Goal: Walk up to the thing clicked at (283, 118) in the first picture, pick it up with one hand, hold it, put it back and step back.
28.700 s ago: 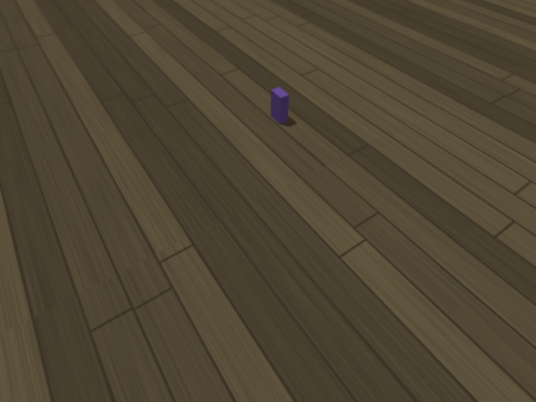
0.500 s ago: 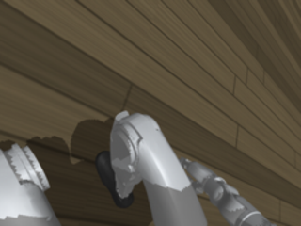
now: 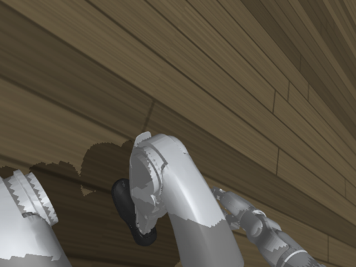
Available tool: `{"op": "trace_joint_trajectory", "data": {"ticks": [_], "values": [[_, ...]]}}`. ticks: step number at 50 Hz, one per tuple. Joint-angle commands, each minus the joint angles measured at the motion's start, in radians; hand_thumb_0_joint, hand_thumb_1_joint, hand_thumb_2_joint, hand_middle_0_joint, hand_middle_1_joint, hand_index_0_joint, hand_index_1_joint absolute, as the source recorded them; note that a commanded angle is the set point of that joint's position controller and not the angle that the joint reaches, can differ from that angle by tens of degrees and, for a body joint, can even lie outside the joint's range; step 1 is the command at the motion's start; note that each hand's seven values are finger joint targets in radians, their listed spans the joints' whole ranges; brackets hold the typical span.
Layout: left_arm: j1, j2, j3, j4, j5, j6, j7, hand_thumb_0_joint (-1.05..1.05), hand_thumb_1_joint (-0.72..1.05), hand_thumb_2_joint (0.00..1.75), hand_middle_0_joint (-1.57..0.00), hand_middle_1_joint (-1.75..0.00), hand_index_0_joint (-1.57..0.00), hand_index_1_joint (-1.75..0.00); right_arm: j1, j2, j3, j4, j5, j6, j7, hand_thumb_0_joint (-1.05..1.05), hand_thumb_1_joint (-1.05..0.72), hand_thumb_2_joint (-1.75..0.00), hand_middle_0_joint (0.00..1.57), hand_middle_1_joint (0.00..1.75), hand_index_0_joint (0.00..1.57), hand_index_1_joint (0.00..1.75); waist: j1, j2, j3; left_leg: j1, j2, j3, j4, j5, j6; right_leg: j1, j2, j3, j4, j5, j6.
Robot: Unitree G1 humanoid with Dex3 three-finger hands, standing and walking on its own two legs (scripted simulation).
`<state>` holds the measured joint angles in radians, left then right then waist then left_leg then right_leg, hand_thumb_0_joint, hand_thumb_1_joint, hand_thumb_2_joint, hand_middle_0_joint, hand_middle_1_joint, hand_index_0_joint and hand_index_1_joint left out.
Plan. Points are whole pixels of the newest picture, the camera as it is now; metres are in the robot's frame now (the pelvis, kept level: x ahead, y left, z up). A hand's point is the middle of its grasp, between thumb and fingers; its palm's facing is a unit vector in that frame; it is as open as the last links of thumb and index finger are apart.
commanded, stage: withdraw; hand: left
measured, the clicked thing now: out of the picture +0.51 +0.35 -0.21
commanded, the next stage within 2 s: rise in 0.32 s
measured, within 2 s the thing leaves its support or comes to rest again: neither
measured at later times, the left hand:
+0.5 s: hand out of the picture +0.47 +0.48 -0.06, palm faces +0.63 -0.77 -0.09, open 17.5 cm
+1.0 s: hand out of the picture +0.33 +0.47 +0.04, palm faces +0.48 -0.69 -0.54, open 17.1 cm
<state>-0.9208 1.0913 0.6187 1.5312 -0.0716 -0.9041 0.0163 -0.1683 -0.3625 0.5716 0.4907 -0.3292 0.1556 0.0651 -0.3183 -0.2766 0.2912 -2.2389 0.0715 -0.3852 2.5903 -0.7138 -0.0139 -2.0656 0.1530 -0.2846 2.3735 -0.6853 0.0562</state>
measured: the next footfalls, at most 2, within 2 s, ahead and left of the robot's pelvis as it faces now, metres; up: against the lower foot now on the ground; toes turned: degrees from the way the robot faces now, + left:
none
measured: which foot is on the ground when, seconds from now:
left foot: down 0.00-1.00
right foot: down 0.00-1.00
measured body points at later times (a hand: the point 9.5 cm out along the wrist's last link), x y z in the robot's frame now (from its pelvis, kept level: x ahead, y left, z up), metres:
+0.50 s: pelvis +0.00 +0.00 +0.01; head +0.24 +0.17 +0.35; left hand +0.43 +0.52 -0.05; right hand +0.14 -0.25 -0.04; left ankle +0.08 +0.13 -0.27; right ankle +0.12 -0.11 -0.27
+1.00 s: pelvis +0.01 -0.01 +0.09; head +0.21 +0.10 +0.48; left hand +0.30 +0.50 +0.07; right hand +0.16 -0.24 -0.03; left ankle +0.07 +0.13 -0.27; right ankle +0.12 -0.11 -0.27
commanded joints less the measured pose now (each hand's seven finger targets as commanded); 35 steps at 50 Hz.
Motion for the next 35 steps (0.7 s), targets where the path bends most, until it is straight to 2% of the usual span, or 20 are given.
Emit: {"op": "trace_joint_trajectory", "data": {"ticks": [1,2,4,7,9,11,14,16,18,21,22,23,24,25,26,28,31,33,34,35], "values": [[-0.206,0.227,-0.033,-0.153,0.015,-0.079,-0.01,0.0,-0.61,0.03,-0.1,-0.09,-0.14,-0.06,0.074,-0.358,-0.108,0.019,-0.008,0.023,-0.025,0.0,-0.89,-0.89,0.2,0.3,0.2,0.3,-0.111,0.663,-0.567,0.48,0.079,0.062,-0.3,0.21,0.0,0.263,0.013,-0.077,-0.182,0.239,-0.062],[-0.194,0.243,-0.036,-0.144,0.012,-0.077,-0.017,0.0,-0.59,0.04,-0.09,-0.08,-0.13,-0.05,0.074,-0.356,-0.105,0.018,-0.004,0.023,-0.026,0.0,-0.89,-0.89,0.2,0.3,0.2,0.3,-0.105,0.643,-0.583,0.464,0.078,0.067,-0.288,0.197,0.006,0.281,0.016,-0.07,-0.189,0.234,-0.059],[-0.24,0.341,0.02,-0.248,0.001,-0.085,-0.021,0.0,-0.58,0.04,-0.08,-0.08,-0.12,-0.05,0.091,-0.363,-0.108,0.019,0.0,0.025,-0.03,0.0,-0.89,-0.89,0.2,0.3,0.2,0.3,-0.078,0.673,-0.649,0.481,0.077,0.079,-0.279,0.236,0.007,0.325,0.014,-0.054,-0.184,0.267,-0.059],[-0.232,0.381,0.065,-0.27,-0.019,-0.06,-0.032,0.0,-0.56,0.02,-0.07,-0.06,-0.11,-0.03,0.105,-0.363,-0.109,0.028,0.007,0.03,-0.034,0.0,-0.9,-0.89,0.2,0.3,0.2,0.3,-0.053,0.703,-0.688,0.512,0.081,0.083,-0.285,0.275,0.006,0.346,0.011,-0.043,-0.182,0.285,-0.057],[-0.224,0.397,0.073,-0.271,-0.011,-0.03,-0.04,0.0,-0.58,0.01,-0.08,-0.05,-0.11,-0.02,0.106,-0.36,-0.115,0.021,0.013,0.034,-0.038,0.0,-0.9,-0.89,0.2,0.3,0.2,0.3,-0.04,0.725,-0.701,0.534,0.082,0.089,-0.297,0.289,0.003,0.333,0.008,-0.035,-0.186,0.285,-0.06],[-0.276,0.471,0.105,-0.367,0.006,-0.006,-0.046,0.0,-0.6,0.01,-0.09,-0.06,-0.12,-0.03,0.128,-0.357,-0.126,0.026,0.017,0.046,-0.041,0.0,-0.9,-0.89,0.2,0.3,0.2,0.3,-0.022,0.795,-0.724,0.567,0.083,0.093,-0.32,0.293,-0.005,0.308,0.005,-0.031,-0.181,0.274,-0.067],[-0.262,0.417,0.06,-0.352,0.027,0.063,-0.079,0.0,-0.61,0.0,-0.09,-0.05,-0.12,-0.02,0.153,-0.35,-0.147,0.023,0.031,0.055,-0.043,0.0,-0.9,-0.89,0.2,0.3,0.2,0.3,-0.038,0.807,-0.687,0.574,0.085,0.094,-0.34,0.291,-0.009,0.251,0.0,-0.032,-0.182,0.262,-0.071],[-0.242,0.392,0.041,-0.317,0.027,0.108,-0.106,0.0,-0.6,0.0,-0.09,-0.04,-0.13,0.0,0.171,-0.346,-0.159,0.016,0.045,0.058,-0.048,0.0,-0.89,-0.89,0.2,0.3,0.2,0.3,-0.047,0.744,-0.664,0.51,0.08,0.103,-0.336,0.253,0.003,0.263,-0.001,-0.028,-0.202,0.253,-0.066],[-0.217,0.347,0.024,-0.265,0.009,0.148,-0.135,0.0,-0.61,0.0,-0.09,-0.04,-0.14,0.0,0.19,-0.343,-0.171,0.012,0.061,0.054,-0.051,0.0,-0.89,-0.88,0.2,0.3,0.2,0.3,-0.057,0.671,-0.632,0.441,0.076,0.106,-0.334,0.213,0.014,0.268,-0.001,-0.026,-0.216,0.238,-0.061],[-0.252,0.37,0.052,-0.29,-0.026,0.178,-0.175,0.0,-0.61,0.0,-0.09,-0.05,-0.15,0.0,0.211,-0.342,-0.182,0.014,0.08,0.05,-0.057,0.0,-0.88,-0.88,0.2,0.3,0.2,0.3,-0.045,0.61,-0.644,0.402,0.071,0.107,-0.328,0.179,0.025,0.259,0.0,-0.027,-0.225,0.215,-0.059],[-0.235,0.346,0.041,-0.257,-0.032,0.191,-0.19,0.0,-0.53,0.0,-0.05,0.0,-0.07,0.0,0.219,-0.339,-0.18,0.009,0.085,0.049,-0.058,0.0,-0.87,-0.89,0.2,0.3,0.2,0.3,-0.052,0.592,-0.642,0.399,0.07,0.106,-0.331,0.177,0.027,0.265,-0.001,-0.03,-0.228,0.214,-0.058],[-0.243,0.542,0.087,-0.284,0.124,0.264,-0.13,0.0,-0.45,0.0,-0.06,-0.07,-0.09,-0.04,0.232,-0.324,-0.235,0.028,0.113,0.061,-0.051,0.0,-0.88,-0.9,0.2,0.3,0.2,0.3,0.018,0.691,-0.729,0.481,0.056,0.145,-0.37,0.222,0.024,0.25,-0.013,-0.005,-0.239,0.228,-0.07],[-0.258,0.48,0.068,-0.277,0.114,0.303,-0.108,0.0,-0.46,0.03,-0.06,-0.04,-0.07,-0.03,0.24,-0.307,-0.224,0.014,0.122,0.066,-0.042,0.0,-0.87,-0.9,0.2,0.3,0.2,0.3,0.002,0.686,-0.745,0.497,0.063,0.137,-0.367,0.256,0.023,0.232,-0.011,-0.008,-0.23,0.244,-0.071],[-0.27,0.443,0.059,-0.271,0.113,0.325,-0.104,0.0,-0.45,0.04,-0.06,-0.05,-0.07,-0.03,0.266,-0.312,-0.237,0.031,0.13,0.069,-0.038,0.0,-0.86,-0.89,0.2,0.3,0.2,0.3,-0.007,0.688,-0.731,0.49,0.062,0.135,-0.375,0.246,0.022,0.211,-0.014,-0.013,-0.224,0.231,-0.073],[-0.281,0.443,0.068,-0.29,0.123,0.343,-0.095,0.0,-0.45,0.04,-0.05,-0.05,-0.07,-0.04,0.278,-0.318,-0.248,0.028,0.132,0.078,-0.035,0.0,-0.85,-0.89,0.2,0.3,0.2,0.3,-0.009,0.698,-0.741,0.524,0.062,0.133,-0.383,0.264,0.02,0.193,-0.016,-0.015,-0.225,0.238,-0.074],[-0.304,0.503,0.085,-0.348,0.159,0.396,-0.071,0.0,-0.45,0.04,-0.05,-0.06,-0.06,-0.05,0.286,-0.305,-0.266,0.031,0.143,0.085,-0.03,0.0,-0.85,-0.89,0.2,0.3,0.2,0.3,0.018,0.747,-0.739,0.529,0.058,0.149,-0.394,0.244,0.021,0.162,-0.02,-0.001,-0.227,0.21,-0.079],[-0.372,0.612,0.143,-0.525,0.203,0.471,-0.037,0.0,-0.47,0.05,-0.06,-0.08,-0.07,-0.06,0.33,-0.29,-0.304,0.026,0.156,0.1,-0.015,0.0,-0.88,-0.9,0.2,0.3,0.2,0.3,0.065,0.827,-0.867,0.597,0.052,0.173,-0.407,0.281,0.021,0.18,-0.026,0.026,-0.232,0.226,-0.079],[-0.309,0.573,0.144,-0.576,0.216,0.523,-0.022,0.0,-0.56,0.05,-0.05,-0.05,-0.05,-0.05,0.358,-0.283,-0.341,0.029,0.168,0.109,-0.006,0.0,-0.9,-0.9,0.2,0.3,0.2,0.3,0.096,0.874,-0.898,0.642,0.049,0.186,-0.445,0.295,0.012,0.169,-0.031,0.037,-0.23,0.221,-0.082],[-0.241,0.546,0.148,-0.604,0.216,0.547,-0.013,0.0,-0.55,0.05,-0.05,-0.05,-0.05,-0.05,0.36,-0.272,-0.352,0.021,0.175,0.109,0.001,0.0,-0.9,-0.9,0.2,0.3,0.2,0.3,0.124,0.87,-0.918,0.654,0.045,0.197,-0.457,0.298,0.009,0.168,-0.031,0.044,-0.238,0.216,-0.083],[-0.209,0.503,0.133,-0.595,0.22,0.57,-0.011,0.0,-0.55,0.06,-0.05,-0.05,-0.05,-0.05,0.368,-0.278,-0.377,0.035,0.183,0.108,0.005,0.0,-0.9,-0.9,0.2,0.3,0.2,0.3,0.125,0.88,-0.925,0.684,0.046,0.201,-0.473,0.293,0.005,0.147,-0.031,0.046,-0.245,0.206,-0.085]]}}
